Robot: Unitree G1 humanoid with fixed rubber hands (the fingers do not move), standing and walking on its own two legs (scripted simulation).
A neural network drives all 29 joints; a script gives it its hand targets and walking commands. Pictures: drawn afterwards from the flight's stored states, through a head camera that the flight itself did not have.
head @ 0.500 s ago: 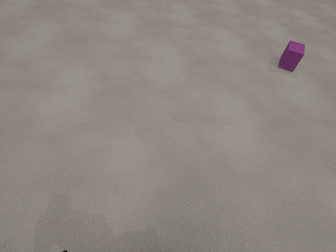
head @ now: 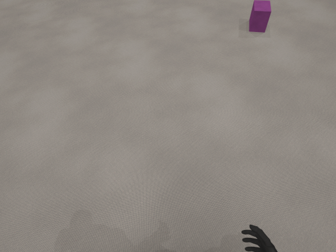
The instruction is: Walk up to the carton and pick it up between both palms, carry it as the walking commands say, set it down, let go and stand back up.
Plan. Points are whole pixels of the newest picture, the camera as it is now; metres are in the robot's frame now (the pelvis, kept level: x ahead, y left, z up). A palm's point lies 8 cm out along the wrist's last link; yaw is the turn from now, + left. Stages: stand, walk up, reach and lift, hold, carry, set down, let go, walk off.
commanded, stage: walk up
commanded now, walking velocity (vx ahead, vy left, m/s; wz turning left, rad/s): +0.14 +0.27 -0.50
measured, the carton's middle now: (259, 16) +2.48 -1.08 -0.66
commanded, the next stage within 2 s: none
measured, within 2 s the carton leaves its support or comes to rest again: neither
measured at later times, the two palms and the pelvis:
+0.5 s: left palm (63, 195) +0.32 +0.32 -0.13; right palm out of the picture +0.07 -0.14 -0.16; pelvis +0.15 +0.09 -0.03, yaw -21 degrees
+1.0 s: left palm (65, 131) +0.56 +0.38 -0.11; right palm (183, 225) +0.22 -0.03 -0.11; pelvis +0.36 +0.17 +0.00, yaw -28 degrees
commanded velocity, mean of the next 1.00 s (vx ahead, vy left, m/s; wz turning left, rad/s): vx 0.26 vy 0.23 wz -0.36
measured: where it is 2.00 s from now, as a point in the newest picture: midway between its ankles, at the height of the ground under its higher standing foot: (174, 148)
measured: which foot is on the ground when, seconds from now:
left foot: up 0.00-0.10, down 0.12-0.50, up 0.52-0.72, down 0.74-1.00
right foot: down 0.00-0.12, up 0.14-0.44, down 0.46-0.76, up 0.78-1.00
